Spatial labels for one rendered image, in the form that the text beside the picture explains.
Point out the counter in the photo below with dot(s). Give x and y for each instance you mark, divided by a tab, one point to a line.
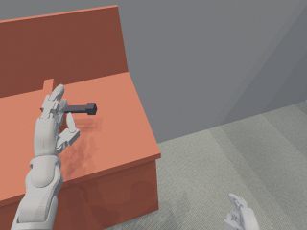
109	172

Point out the robot left hand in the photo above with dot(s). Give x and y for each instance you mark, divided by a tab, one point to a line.
47	126

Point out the left robot forearm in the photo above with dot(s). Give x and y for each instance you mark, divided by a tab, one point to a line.
37	209

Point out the robot right hand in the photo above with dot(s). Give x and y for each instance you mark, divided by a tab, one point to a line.
245	220

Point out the tap lever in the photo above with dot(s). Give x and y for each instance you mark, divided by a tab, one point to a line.
89	108

